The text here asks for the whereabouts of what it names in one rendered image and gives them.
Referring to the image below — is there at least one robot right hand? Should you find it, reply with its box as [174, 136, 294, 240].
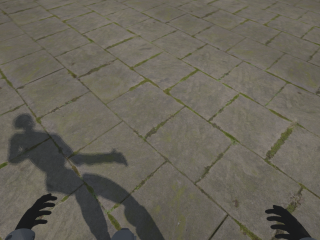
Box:
[265, 205, 311, 240]

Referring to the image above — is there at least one robot left hand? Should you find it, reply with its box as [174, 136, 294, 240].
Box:
[15, 193, 57, 230]

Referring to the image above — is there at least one robot left forearm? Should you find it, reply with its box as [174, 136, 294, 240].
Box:
[5, 228, 35, 240]

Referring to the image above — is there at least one left robot thigh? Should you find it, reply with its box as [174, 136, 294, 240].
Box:
[111, 230, 137, 240]

